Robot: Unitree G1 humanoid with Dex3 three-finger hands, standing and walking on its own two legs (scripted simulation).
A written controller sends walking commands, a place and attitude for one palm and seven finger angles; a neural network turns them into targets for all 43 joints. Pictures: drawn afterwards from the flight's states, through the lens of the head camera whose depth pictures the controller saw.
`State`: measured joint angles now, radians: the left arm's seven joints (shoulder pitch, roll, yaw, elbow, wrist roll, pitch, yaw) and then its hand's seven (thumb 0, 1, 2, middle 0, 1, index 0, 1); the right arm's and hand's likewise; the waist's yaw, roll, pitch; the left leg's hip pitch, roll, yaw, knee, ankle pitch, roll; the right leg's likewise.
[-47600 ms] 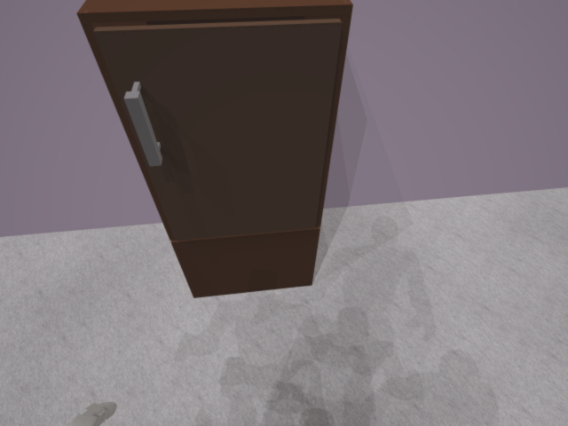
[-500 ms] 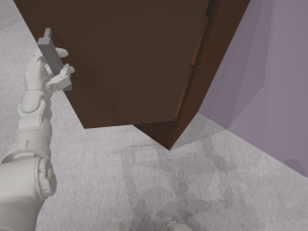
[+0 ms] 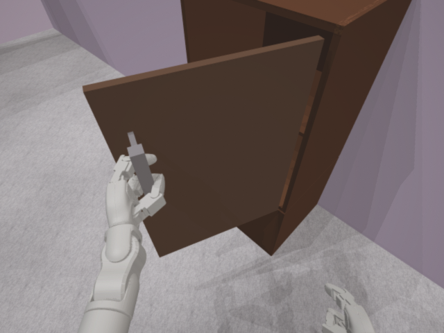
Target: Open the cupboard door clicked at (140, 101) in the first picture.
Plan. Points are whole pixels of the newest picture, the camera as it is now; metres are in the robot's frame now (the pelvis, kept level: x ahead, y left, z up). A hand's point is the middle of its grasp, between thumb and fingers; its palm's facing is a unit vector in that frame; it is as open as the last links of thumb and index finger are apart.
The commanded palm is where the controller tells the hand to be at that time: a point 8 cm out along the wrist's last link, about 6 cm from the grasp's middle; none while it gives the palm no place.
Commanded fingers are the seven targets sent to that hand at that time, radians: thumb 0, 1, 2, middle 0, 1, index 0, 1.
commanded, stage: pull the door open along its arc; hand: left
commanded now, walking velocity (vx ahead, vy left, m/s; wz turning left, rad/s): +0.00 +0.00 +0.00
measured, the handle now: (143, 172) +0.38 +0.17 +0.09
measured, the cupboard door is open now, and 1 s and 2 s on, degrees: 68 83 86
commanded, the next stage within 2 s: open thumb and fingers to let go in 0.78 s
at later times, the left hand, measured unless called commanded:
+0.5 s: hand (174, 207) +0.31 +0.10 +0.09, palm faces +0.47 -0.88 -0.02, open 6.2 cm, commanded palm +0.25 +0.13 +0.09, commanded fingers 0.00 0.90 0.90 -0.40 -1.35 -0.40 -1.35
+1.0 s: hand (193, 230) +0.27 +0.06 +0.09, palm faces +0.40 -0.92 -0.01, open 6.3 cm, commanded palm +0.21 +0.10 +0.09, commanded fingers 0.00 0.41 0.69 -0.37 -1.30 -0.37 -1.30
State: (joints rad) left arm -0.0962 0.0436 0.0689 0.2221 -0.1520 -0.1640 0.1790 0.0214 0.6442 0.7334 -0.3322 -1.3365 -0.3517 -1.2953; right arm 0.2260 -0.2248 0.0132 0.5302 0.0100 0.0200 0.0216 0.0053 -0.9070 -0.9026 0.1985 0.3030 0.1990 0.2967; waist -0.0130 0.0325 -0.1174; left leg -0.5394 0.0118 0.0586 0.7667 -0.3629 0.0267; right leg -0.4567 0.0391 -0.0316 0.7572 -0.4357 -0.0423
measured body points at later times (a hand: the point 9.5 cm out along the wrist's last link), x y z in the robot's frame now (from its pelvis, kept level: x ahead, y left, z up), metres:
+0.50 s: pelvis -0.02 -0.04 +0.00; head -0.02 -0.06 +0.45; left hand +0.28 +0.14 +0.09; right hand +0.12 -0.27 -0.12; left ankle +0.01 +0.10 -0.71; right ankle -0.03 -0.09 -0.71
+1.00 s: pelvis +0.00 -0.03 +0.00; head -0.01 -0.05 +0.45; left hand +0.24 +0.11 +0.09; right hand +0.22 -0.22 -0.08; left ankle +0.01 +0.10 -0.71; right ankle -0.03 -0.09 -0.71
